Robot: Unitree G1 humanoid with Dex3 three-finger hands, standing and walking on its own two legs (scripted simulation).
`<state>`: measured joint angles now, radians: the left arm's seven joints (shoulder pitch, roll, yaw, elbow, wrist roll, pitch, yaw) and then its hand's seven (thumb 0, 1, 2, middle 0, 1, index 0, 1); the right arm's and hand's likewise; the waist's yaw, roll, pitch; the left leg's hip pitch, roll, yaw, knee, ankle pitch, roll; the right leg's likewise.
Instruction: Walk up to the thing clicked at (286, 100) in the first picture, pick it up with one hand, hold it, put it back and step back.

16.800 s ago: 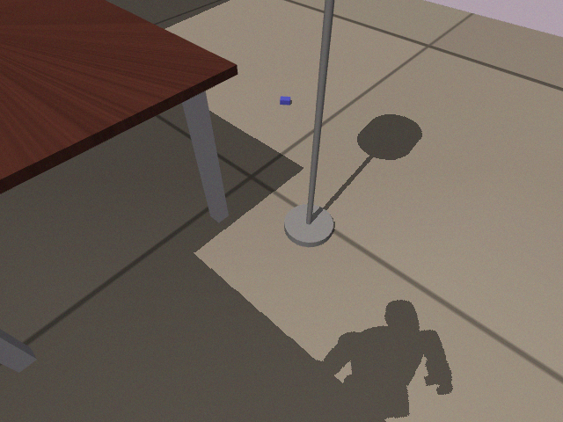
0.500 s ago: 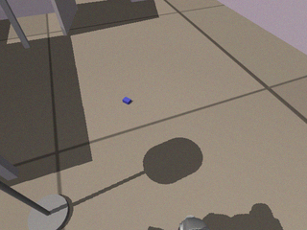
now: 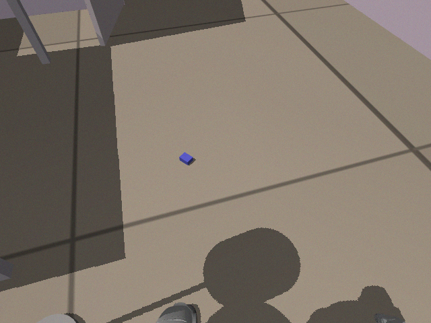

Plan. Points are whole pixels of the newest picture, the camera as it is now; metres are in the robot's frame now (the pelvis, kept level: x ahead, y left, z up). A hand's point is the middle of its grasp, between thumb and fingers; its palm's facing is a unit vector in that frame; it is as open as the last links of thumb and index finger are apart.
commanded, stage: walk up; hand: left
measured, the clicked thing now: (186, 158) +1.06 +0.23 -0.75
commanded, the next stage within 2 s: none
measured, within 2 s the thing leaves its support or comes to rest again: neither
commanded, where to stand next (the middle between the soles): +0.66 -0.02 m, yaw -1 degrees
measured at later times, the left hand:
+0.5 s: hand (122, 239) +0.31 +0.25 -0.13, palm faces -0.04 -0.90 -0.43, open 7.3 cm
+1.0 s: hand (131, 199) +0.43 +0.27 -0.15, palm faces -0.03 -0.94 -0.35, open 7.3 cm
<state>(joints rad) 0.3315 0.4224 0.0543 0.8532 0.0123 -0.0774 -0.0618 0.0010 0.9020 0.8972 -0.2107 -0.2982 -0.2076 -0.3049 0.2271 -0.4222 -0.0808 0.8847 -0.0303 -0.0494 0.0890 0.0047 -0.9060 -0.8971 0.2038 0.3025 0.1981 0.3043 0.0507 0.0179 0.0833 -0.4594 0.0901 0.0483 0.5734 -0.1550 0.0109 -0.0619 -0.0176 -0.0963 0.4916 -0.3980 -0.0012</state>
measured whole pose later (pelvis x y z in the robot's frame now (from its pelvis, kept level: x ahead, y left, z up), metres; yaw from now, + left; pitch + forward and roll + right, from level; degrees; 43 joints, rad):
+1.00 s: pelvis +0.40 -0.01 +0.00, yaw +0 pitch -3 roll +1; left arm 0.33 0.44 0.04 0.89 0.00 -0.05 -0.03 0.00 0.91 0.90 -0.21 -0.30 -0.20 -0.30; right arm 0.25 -0.39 -0.05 0.83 -0.01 -0.08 0.06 0.00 -0.90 -0.90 0.21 0.30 0.20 0.30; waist 0.01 -0.06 0.09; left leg -0.31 0.02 0.09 0.57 -0.22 0.03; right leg -0.41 -0.05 0.00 1.09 -0.40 -0.04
